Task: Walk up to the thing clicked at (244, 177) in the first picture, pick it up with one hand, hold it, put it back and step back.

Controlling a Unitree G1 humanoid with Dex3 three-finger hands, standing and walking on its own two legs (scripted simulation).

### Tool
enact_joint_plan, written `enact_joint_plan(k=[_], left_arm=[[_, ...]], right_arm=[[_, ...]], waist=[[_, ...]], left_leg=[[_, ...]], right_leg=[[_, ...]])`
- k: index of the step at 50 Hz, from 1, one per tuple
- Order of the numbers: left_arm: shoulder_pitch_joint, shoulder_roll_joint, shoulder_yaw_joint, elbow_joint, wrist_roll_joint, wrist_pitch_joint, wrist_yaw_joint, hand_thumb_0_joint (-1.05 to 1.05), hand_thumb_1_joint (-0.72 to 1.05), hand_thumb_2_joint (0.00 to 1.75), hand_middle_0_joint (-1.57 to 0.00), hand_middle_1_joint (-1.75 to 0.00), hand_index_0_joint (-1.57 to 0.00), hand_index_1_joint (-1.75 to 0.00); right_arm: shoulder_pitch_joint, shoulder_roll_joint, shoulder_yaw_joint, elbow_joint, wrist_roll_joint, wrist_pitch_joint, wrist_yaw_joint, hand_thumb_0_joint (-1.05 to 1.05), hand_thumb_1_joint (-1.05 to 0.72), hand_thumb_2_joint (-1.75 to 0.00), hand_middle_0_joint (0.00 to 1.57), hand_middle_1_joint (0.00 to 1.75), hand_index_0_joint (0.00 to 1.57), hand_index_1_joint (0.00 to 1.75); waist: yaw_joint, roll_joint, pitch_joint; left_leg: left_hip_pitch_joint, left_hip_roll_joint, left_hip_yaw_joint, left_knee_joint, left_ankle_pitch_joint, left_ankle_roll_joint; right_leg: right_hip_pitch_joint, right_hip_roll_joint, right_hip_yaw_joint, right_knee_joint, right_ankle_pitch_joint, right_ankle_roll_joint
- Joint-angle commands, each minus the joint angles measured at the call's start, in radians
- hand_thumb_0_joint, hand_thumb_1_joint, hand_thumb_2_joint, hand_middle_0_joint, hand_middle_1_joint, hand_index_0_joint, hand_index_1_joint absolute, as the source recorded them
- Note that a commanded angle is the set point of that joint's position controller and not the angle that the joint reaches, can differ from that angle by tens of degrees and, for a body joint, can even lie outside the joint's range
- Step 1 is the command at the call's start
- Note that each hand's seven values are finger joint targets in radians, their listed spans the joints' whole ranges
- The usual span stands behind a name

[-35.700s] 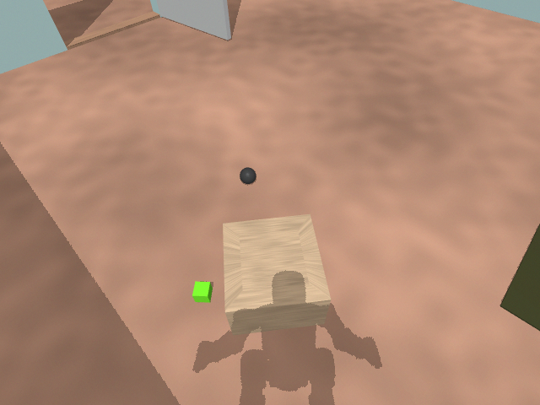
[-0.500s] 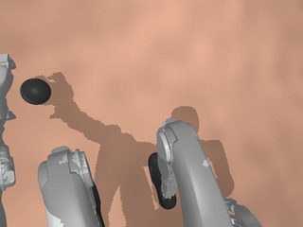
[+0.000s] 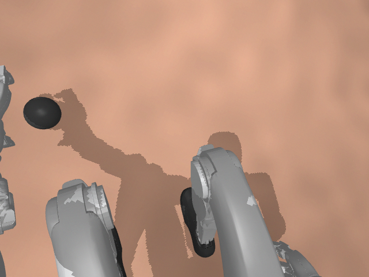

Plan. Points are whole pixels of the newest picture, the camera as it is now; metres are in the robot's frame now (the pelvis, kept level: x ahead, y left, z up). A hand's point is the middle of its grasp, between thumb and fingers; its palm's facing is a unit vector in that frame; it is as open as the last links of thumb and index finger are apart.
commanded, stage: rise first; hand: left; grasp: from above
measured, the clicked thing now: (43, 113) +0.51 +0.25 -0.29
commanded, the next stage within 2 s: approach in 0.76 s
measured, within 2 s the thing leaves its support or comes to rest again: neither
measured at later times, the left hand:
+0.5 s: hand out of the picture +0.47 +0.30 -0.16, palm faces -0.44 -0.07 -0.89, open 14.2 cm
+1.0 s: hand (2, 116) +0.47 +0.29 -0.17, palm faces -0.46 -0.05 -0.89, open 14.1 cm
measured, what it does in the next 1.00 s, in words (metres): stands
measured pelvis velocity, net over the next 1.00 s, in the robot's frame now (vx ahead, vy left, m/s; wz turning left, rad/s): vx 0.00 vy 0.00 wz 0.01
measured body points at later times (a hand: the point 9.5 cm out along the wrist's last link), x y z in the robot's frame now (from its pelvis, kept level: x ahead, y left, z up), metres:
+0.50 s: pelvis +0.00 +0.00 +0.00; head +0.24 +0.08 +0.37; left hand +0.49 +0.30 -0.11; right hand +0.04 -0.27 -0.09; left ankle +0.07 +0.13 -0.30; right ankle +0.11 -0.13 -0.30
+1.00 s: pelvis +0.00 +0.00 +0.00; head +0.24 +0.08 +0.37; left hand +0.49 +0.29 -0.11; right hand +0.03 -0.27 -0.09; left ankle +0.07 +0.13 -0.30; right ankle +0.11 -0.13 -0.30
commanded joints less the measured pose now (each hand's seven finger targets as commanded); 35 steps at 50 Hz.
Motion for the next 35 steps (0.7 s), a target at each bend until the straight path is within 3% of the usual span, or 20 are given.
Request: enact_joint_plan(k=[1, 3, 10, 12, 13, 14, 16, 19, 21, 22, 25, 31, 32, 35], left_arm=[[-0.319, 0.209, 0.005, -0.152, -0.022, -0.002, 0.019, 0.0, -0.58, 1.04, -0.07, -1.01, -0.06, -1.03], [-0.324, 0.241, 0.026, -0.169, -0.02, -0.006, 0.018, 0.0, -0.57, 1.03, -0.07, -1.02, -0.06, -1.03], [-0.306, 0.252, 0.042, -0.146, -0.01, -0.007, 0.019, 0.0, -0.58, 1.04, -0.08, -1.0, -0.06, -1.02], [-0.303, 0.227, 0.022, -0.147, -0.008, -0.007, 0.014, 0.0, -0.58, 1.04, -0.07, -1.02, -0.06, -1.03], [-0.313, 0.251, 0.033, -0.159, -0.004, -0.008, 0.012, 0.0, -0.58, 1.04, -0.07, -1.01, -0.06, -1.03], [-0.292, 0.223, 0.015, -0.121, -0.005, -0.004, 0.006, 0.0, -0.58, 1.03, -0.07, -1.02, -0.06, -1.03], [-0.329, 0.248, 0.029, -0.165, -0.011, -0.009, 0.008, 0.0, -0.58, 1.04, -0.08, -1.01, -0.06, -1.03], [-0.345, 0.219, 0.003, -0.165, -0.017, -0.012, 0.0, 0.0, -0.58, 1.04, -0.08, -1.02, -0.07, -1.03], [-0.351, 0.244, 0.014, -0.156, -0.012, -0.015, 0.003, 0.0, -0.58, 1.03, -0.07, -1.02, -0.06, -1.03], [-0.344, 0.253, 0.018, -0.157, -0.013, -0.017, 0.004, 0.0, -0.58, 1.03, -0.08, -1.02, -0.07, -1.03], [-0.336, 0.22, 0.005, -0.156, -0.008, -0.015, 0.004, 0.0, -0.58, 1.04, -0.08, -1.01, -0.06, -1.03], [-0.328, 0.236, 0.018, -0.139, -0.002, -0.006, 0.01, 0.0, -0.56, 1.02, -0.09, -1.0, -0.08, -1.02], [-0.308, 0.212, 0.003, -0.112, -0.003, -0.001, 0.005, 0.0, -0.57, 1.03, -0.08, -1.01, -0.07, -1.02], [-0.331, 0.235, 0.006, -0.114, -0.003, -0.006, 0.002, 0.0, -0.57, 1.03, -0.08, -1.02, -0.07, -1.03]], right_arm=[[0.229, -0.268, -0.093, 0.009, 0.003, -0.001, -0.016, 0.0, -0.9, -0.9, 0.2, 0.3, 0.2, 0.3], [0.233, -0.267, -0.09, 0.004, 0.003, -0.001, -0.016, 0.0, -0.91, -0.9, 0.2, 0.3, 0.2, 0.3], [0.228, -0.266, -0.087, -0.003, 0.005, 0.005, -0.015, 0.0, -0.91, -0.9, 0.2, 0.3, 0.2, 0.3], [0.222, -0.26, -0.086, -0.001, 0.004, 0.006, -0.014, 0.0, -0.91, -0.9, 0.2, 0.3, 0.2, 0.3], [0.227, -0.261, -0.085, -0.002, 0.004, 0.006, -0.011, 0.0, -0.91, -0.9, 0.2, 0.3, 0.2, 0.3], [0.224, -0.257, -0.083, -0.002, 0.003, 0.005, -0.011, 0.0, -0.91, -0.9, 0.2, 0.3, 0.2, 0.3], [0.228, -0.265, -0.087, -0.001, 0.005, 0.008, -0.014, 0.0, -0.91, -0.9, 0.2, 0.3, 0.2, 0.3], [0.229, -0.259, -0.089, 0.002, 0.003, 0.005, -0.016, 0.0, -0.91, -0.9, 0.2, 0.3, 0.2, 0.3], [0.23, -0.263, -0.085, 0.002, 0.004, 0.005, -0.019, 0.0, -0.91, -0.9, 0.2, 0.3, 0.2, 0.3], [0.221, -0.261, -0.085, 0.002, 0.006, 0.006, -0.02, 0.0, -0.91, -0.9, 0.2, 0.3, 0.2, 0.3], [0.231, -0.263, -0.089, 0.001, 0.008, 0.003, -0.02, 0.0, -0.91, -0.9, 0.2, 0.3, 0.2, 0.3], [0.225, -0.262, -0.081, -0.002, 0.01, 0.008, -0.021, 0.0, -0.9, -0.9, 0.2, 0.3, 0.2, 0.3], [0.222, -0.257, -0.08, -0.002, 0.01, 0.008, -0.019, 0.0, -0.91, -0.9, 0.2, 0.3, 0.2, 0.3], [0.22, -0.262, -0.077, -0.007, 0.009, 0.007, -0.02, 0.0, -0.91, -0.9, 0.2, 0.3, 0.2, 0.3]], waist=[[-0.014, 0.318, -0.678], [-0.011, 0.346, -0.681], [-0.006, 0.343, -0.676], [-0.005, 0.344, -0.684], [-0.007, 0.343, -0.676], [-0.01, 0.323, -0.66], [-0.008, 0.331, -0.705], [-0.024, 0.319, -0.676], [-0.023, 0.303, -0.661], [-0.006, 0.321, -0.673], [-0.015, 0.339, -0.675], [-0.003, 0.35, -0.679], [-0.009, 0.345, -0.661], [-0.017, 0.316, -0.646]], left_leg=[[0.522, -0.011, 0.102, -0.263, 0.173, 0.034], [0.531, -0.011, 0.102, -0.264, 0.189, 0.032], [0.535, -0.014, 0.102, -0.265, 0.206, 0.031], [0.536, -0.015, 0.11, -0.264, 0.198, 0.033], [0.526, -0.015, 0.109, -0.267, 0.194, 0.033], [0.515, -0.015, 0.114, -0.258, 0.19, 0.036], [0.519, -0.016, 0.113, -0.259, 0.194, 0.036], [0.51, -0.014, 0.112, -0.258, 0.163, 0.039], [0.488, -0.016, 0.11, -0.263, 0.145, 0.039], [0.494, -0.016, 0.111, -0.269, 0.139, 0.037], [0.545, -0.014, 0.099, -0.276, 0.171, 0.029], [0.533, -0.018, 0.106, -0.282, 0.19, 0.03], [0.538, -0.019, 0.103, -0.288, 0.185, 0.029], [0.498, -0.019, 0.106, -0.278, 0.152, 0.037]], right_leg=[[0.341, 0.038, -0.105, -0.221, 0.199, -0.083], [0.345, 0.034, -0.104, -0.214, 0.211, -0.081], [0.345, 0.032, -0.103, -0.213, 0.225, -0.081], [0.351, 0.035, -0.099, -0.221, 0.219, -0.083], [0.354, 0.035, -0.1, -0.22, 0.215, -0.083], [0.359, 0.037, -0.096, -0.227, 0.214, -0.081], [0.375, 0.035, -0.096, -0.227, 0.217, -0.08], [0.364, 0.039, -0.095, -0.24, 0.195, -0.079], [0.358, 0.037, -0.097, -0.242, 0.173, -0.079], [0.354, 0.037, -0.096, -0.236, 0.164, -0.082], [0.329, 0.033, -0.103, -0.224, 0.195, -0.084], [0.337, 0.032, -0.102, -0.221, 0.21, -0.084], [0.327, 0.033, -0.104, -0.221, 0.202, -0.087], [0.33, 0.035, -0.102, -0.232, 0.177, -0.084]])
